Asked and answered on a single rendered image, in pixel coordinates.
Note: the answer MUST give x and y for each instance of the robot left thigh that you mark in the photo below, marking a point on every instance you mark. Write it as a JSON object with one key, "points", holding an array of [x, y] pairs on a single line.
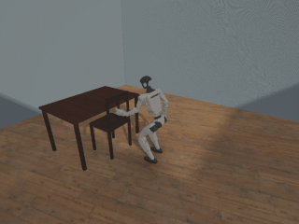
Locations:
{"points": [[152, 127]]}

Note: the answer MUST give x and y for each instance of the right robot forearm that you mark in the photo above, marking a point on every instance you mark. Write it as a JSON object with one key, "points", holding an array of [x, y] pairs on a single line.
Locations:
{"points": [[165, 108]]}

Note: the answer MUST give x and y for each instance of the chair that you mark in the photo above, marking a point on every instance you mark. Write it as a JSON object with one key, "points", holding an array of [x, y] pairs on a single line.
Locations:
{"points": [[110, 122]]}

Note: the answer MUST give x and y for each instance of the humanoid robot torso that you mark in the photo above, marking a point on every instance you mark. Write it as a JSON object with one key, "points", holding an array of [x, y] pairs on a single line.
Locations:
{"points": [[154, 107]]}

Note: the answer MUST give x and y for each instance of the right robot upper arm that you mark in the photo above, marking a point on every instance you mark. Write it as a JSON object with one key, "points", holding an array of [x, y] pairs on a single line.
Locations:
{"points": [[165, 101]]}

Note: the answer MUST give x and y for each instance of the left robot forearm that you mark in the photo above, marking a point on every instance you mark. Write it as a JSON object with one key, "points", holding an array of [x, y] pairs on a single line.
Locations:
{"points": [[129, 113]]}

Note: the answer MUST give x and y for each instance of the left robot upper arm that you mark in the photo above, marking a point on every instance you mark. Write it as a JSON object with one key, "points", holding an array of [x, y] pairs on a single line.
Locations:
{"points": [[141, 99]]}

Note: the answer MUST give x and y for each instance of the robot left hand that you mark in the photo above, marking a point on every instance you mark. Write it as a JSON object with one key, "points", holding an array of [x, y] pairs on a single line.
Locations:
{"points": [[118, 111]]}

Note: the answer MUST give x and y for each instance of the table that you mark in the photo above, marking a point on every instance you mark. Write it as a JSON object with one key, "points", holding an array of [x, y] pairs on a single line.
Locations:
{"points": [[80, 107]]}

